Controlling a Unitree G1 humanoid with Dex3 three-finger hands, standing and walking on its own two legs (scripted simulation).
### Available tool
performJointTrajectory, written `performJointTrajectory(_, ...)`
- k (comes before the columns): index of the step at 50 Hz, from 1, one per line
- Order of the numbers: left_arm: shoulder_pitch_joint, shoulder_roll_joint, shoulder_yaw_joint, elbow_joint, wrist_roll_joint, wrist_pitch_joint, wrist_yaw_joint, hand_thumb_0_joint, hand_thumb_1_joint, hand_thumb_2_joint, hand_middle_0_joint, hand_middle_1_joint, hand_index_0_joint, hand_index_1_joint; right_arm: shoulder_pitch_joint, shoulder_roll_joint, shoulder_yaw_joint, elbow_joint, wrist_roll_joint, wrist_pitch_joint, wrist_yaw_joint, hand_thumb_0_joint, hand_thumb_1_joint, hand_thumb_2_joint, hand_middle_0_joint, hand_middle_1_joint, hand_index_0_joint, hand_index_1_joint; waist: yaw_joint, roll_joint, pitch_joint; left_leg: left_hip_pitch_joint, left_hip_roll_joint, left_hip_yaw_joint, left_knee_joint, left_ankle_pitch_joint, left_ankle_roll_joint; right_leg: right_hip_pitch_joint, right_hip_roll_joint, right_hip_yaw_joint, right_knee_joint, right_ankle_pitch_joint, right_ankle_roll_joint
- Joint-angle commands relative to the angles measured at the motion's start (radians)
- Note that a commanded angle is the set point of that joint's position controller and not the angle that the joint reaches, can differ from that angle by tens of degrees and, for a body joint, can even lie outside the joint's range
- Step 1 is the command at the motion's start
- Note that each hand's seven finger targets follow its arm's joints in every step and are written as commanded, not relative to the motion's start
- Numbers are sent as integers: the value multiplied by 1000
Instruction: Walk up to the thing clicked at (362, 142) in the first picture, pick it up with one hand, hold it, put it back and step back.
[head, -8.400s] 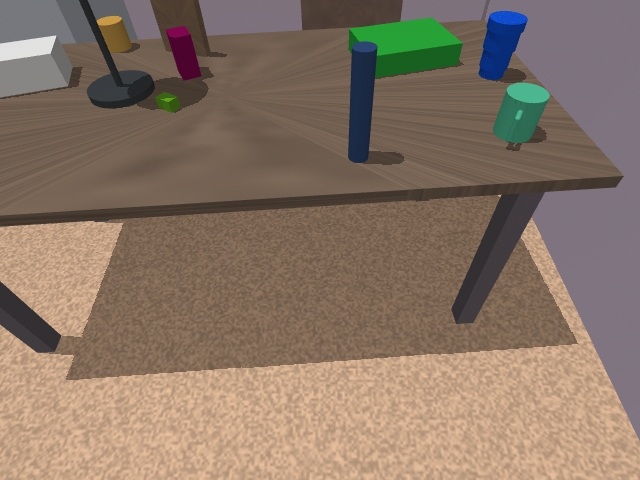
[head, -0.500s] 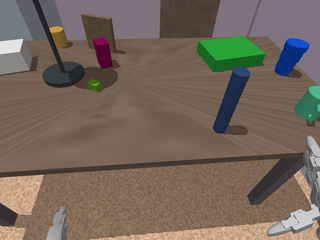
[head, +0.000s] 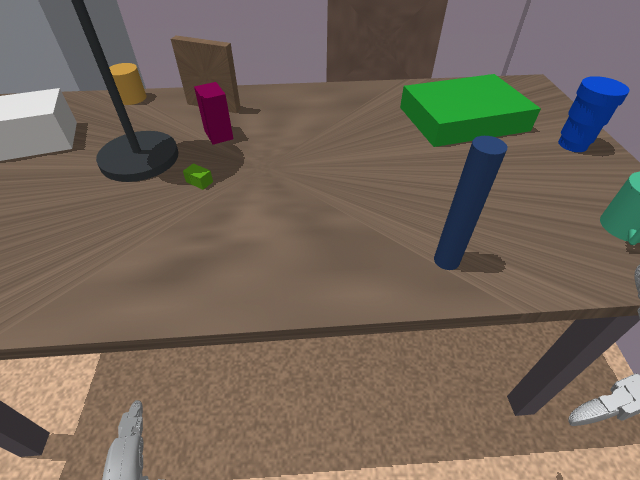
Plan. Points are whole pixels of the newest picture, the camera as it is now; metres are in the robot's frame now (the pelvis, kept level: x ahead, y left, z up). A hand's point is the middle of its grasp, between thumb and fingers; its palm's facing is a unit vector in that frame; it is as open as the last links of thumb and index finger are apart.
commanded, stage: go down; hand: right
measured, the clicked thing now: (465, 210) +0.48 -0.22 +0.07
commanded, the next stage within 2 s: none
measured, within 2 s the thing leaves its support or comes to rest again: neither
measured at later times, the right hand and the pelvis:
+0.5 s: hand (622, 277) +0.31 -0.34 +0.11, palm faces +0.18 +0.98 -0.04, open 17.7 cm; pelvis +0.01 -0.02 +0.00, yaw +1 degrees
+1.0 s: hand (633, 242) +0.35 -0.37 +0.13, palm faces +0.17 +0.99 +0.01, open 17.7 cm; pelvis +0.00 -0.01 -0.01, yaw +0 degrees
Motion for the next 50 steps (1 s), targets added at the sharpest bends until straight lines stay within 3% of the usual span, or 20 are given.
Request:
performJointTrajectory(1,-55,158,26,-161,-14,-65,48,0,-524,22,-52,-46,-58,-38,-309,-335,-202,-18,106,-7,92,0,558,-55,28,58,42,58,32,13,-152,18,-17,7,-86,182,-5,18,38,-39,-57,151,-44)
performJointTrajectory(2,-56,129,-9,-132,-16,-66,50,0,-526,22,-50,-44,-55,-38,-344,-332,-189,26,122,12,127,0,549,-45,34,54,46,54,30,-5,-138,5,-13,3,-86,174,-4,4,39,-38,-56,144,-45)
performJointTrajectory(4,-72,150,-5,-92,-18,-76,59,0,-525,21,-50,-44,-55,-38,-409,-365,-192,91,144,43,184,0,554,-44,36,54,47,54,28,-44,-131,-28,-11,-1,-81,142,2,-16,37,-34,-62,116,-43)
performJointTrajectory(5,-74,154,-10,-84,-19,-84,62,0,-524,21,-49,-45,-54,-39,-446,-354,-167,127,151,55,212,0,571,-41,34,54,45,54,41,-41,-122,-52,-14,-1,-78,121,2,-24,33,-32,-63,94,-44)
performJointTrajectory(7,-84,139,-51,-99,-15,-103,62,0,-527,24,-50,-46,-54,-41,-508,-360,-155,159,162,71,255,0,600,-41,28,56,41,56,38,-42,-154,-47,-16,3,-71,111,6,-28,29,-28,-61,85,-43)
performJointTrajectory(9,-91,110,-95,-72,-15,-115,65,0,-534,29,-51,-46,-53,-43,-576,-425,-185,197,170,79,282,0,611,-45,24,58,39,58,17,-69,-174,-43,-24,16,-56,121,12,-47,28,-26,-56,92,-39)
performJointTrajectory(11,-75,135,-86,-66,-10,-123,75,0,-538,34,-51,-51,-54,-48,-618,-476,-217,241,182,89,301,0,611,-55,13,62,32,62,18,-56,-201,-41,-33,28,-43,133,16,-46,23,-23,-49,106,-38)
performJointTrajectory(14,-78,226,-25,-126,-1,-132,92,0,-534,31,-54,-56,-59,-50,-645,-542,-262,264,183,97,301,0,611,-62,14,63,31,63,1,-59,-296,-2,-39,31,-18,199,22,-16,19,-19,-26,201,-28)
performJointTrajectory(16,-59,216,-44,-156,1,-129,95,0,-531,31,-54,-57,-59,-51,-638,-537,-254,286,177,102,298,0,600,-53,23,58,36,58,-21,-71,-310,15,-47,34,-10,220,28,-8,13,-17,-11,278,-20)
performJointTrajectory(17,-32,226,-25,-139,3,-126,97,0,-534,33,-54,-58,-59,-52,-650,-516,-230,282,170,104,296,0,591,-60,22,59,36,59,-9,-94,-302,-2,-50,32,-7,213,32,5,8,-16,-9,300,-17)
performJointTrajectory(20,-48,208,-30,-119,4,-127,92,0,-534,36,-54,-58,-59,-53,-645,-495,-205,287,154,99,286,0,600,-57,23,59,37,59,-15,-115,-233,-35,-56,33,-14,143,41,-40,-2,-11,-23,241,-13)
performJointTrajectory(24,-84,124,-110,-101,-1,-128,88,0,-543,43,-54,-55,-54,-54,-671,-500,-193,284,157,88,307,0,600,-61,25,61,39,61,-10,-95,-228,-37,-54,26,-8,154,38,-77,0,-15,-16,212,-23)
performJointTrajectory(28,-28,208,-68,-157,1,-134,114,0,-536,38,-52,-55,-55,-52,-715,-568,-230,304,172,89,331,0,580,-52,34,57,43,57,22,-78,-345,-15,-54,23,7,265,28,4,4,-14,23,343,-24)
performJointTrajectory(32,22,225,-42,-134,2,-130,127,0,-544,41,-54,-54,-54,-53,-824,-649,-278,344,168,84,334,0,551,-57,36,56,43,56,39,-79,-297,-38,-39,14,-3,245,22,-22,21,-26,23,245,-38)
performJointTrajectory(36,43,140,-108,-53,1,-130,120,0,-543,41,-54,-53,-54,-52,-820,-648,-239,481,139,94,352,0,584,-62,30,60,40,60,48,-87,-196,-101,-31,0,-3,212,20,-90,28,-31,33,187,-46)
performJointTrajectory(38,-7,133,-131,-55,5,-139,117,0,-537,38,-54,-53,-56,-51,-852,-634,-201,528,132,94,375,0,611,-62,26,63,37,63,54,-89,-214,-119,-29,-6,8,201,19,-107,25,-28,39,173,-47)
performJointTrajectory(40,-33,177,-97,-43,8,-145,122,0,-531,33,-54,-55,-58,-50,-904,-689,-223,532,137,87,397,0,611,-61,27,63,37,63,60,-107,-251,-129,-30,-4,23,202,22,-112,23,-19,52,175,-45)
performJointTrajectory(44,-92,228,-91,-155,8,-156,137,0,-536,38,-56,-56,-60,-52,-966,-766,-264,593,148,73,430,0,588,-68,30,62,39,62,60,-54,-413,-74,-31,1,58,275,17,-69,20,-6,95,266,-47)
performJointTrajectory(47,-38,245,-74,-142,8,-146,146,0,-534,39,-55,-58,-60,-53,-986,-806,-289,643,149,65,426,0,581,-67,32,60,41,60,55,-38,-410,-82,-31,-3,61,263,17,-82,23,-7,99,252,-48)
performJointTrajectory(50,1,204,-108,-133,10,-137,138,0,-540,43,-56,-56,-59,-54,-985,-813,-276,705,128,67,418,0,574,-68,33,60,41,60,47,-71,-380,-102,-36,0,59,227,25,-124,23,-9,97,232,-43)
